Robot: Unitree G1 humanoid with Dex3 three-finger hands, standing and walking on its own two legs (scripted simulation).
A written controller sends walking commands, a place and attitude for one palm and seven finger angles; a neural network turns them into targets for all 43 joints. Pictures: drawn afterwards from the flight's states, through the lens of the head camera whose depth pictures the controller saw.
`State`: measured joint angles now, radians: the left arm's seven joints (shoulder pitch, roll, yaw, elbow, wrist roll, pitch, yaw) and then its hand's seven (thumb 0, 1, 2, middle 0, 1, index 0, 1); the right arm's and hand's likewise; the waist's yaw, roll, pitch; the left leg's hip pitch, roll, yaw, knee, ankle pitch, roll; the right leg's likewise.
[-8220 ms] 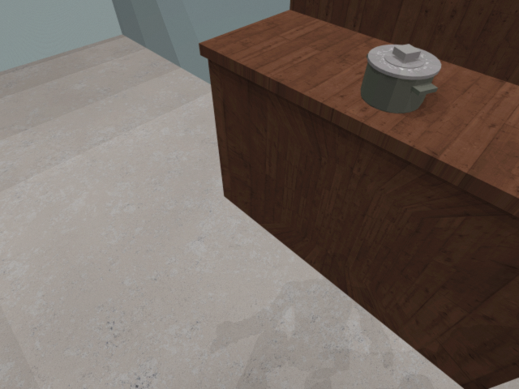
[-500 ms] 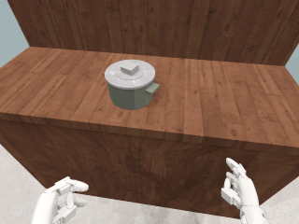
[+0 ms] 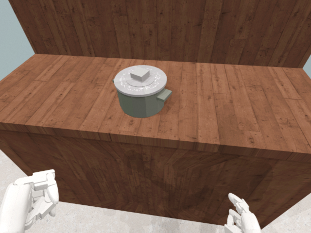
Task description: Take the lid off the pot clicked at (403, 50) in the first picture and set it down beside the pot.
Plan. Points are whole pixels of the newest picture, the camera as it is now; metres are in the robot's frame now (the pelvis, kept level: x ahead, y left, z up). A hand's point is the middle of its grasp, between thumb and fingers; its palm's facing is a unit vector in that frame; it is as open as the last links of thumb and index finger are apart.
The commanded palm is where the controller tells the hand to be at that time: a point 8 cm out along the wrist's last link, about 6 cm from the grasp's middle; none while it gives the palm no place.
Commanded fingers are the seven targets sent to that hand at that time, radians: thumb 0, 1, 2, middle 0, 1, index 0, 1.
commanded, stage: raise the hand higher, near the body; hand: left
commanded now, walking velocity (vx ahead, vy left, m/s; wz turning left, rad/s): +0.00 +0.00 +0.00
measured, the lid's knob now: (140, 74) +0.54 +0.12 +0.15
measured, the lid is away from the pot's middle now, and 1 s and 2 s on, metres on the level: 0.00 0.00 0.00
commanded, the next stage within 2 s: reach forward and open the fingers in 0.54 s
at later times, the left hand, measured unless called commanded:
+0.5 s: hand (54, 169) +0.18 +0.22 +0.16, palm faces +0.38 -0.81 -0.44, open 3.1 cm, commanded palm +0.12 +0.25 +0.19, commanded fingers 0.00 0.90 0.90 -1.30 -1.50 -1.30 -1.50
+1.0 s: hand (44, 156) +0.20 +0.25 +0.17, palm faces -0.04 +0.02 -1.00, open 3.1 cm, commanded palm +0.18 +0.24 +0.23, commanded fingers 0.00 0.27 1.30 -1.13 -0.83 -1.13 -0.83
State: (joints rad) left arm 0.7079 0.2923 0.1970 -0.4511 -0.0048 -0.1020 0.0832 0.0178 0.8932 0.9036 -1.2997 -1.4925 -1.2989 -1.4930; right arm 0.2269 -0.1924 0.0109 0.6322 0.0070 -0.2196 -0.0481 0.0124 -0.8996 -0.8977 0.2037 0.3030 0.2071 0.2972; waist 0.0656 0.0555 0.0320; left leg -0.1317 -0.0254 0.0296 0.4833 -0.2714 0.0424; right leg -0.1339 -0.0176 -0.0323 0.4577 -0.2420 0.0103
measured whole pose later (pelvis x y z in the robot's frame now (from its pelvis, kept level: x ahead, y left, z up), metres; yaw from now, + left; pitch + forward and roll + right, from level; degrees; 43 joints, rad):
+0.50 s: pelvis +0.01 -0.02 +0.00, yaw +0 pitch -4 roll -1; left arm 0.58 0.33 0.29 -0.53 -0.03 -0.14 0.08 0.02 0.89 0.90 -1.31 -1.50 -1.31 -1.50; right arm 0.18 -0.19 0.02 0.62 0.01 -0.20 -0.05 0.01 -0.90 -0.90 0.20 0.30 0.21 0.30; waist 0.08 0.07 0.04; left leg -0.12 0.00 0.02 0.47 -0.28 0.02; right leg -0.11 0.01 -0.04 0.43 -0.25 -0.01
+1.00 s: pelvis +0.00 -0.02 +0.00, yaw +1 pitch +0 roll +0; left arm 0.40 0.72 0.22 -0.52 0.67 0.12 -0.17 0.01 0.57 1.11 -1.23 -1.15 -1.23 -1.15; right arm 0.09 -0.31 0.00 0.54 0.05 0.05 -0.01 0.01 -0.90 -0.90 0.20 0.30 0.20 0.30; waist 0.09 0.16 -0.01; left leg -0.24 -0.02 0.01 0.50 -0.26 0.03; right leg -0.24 -0.01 -0.05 0.49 -0.25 0.00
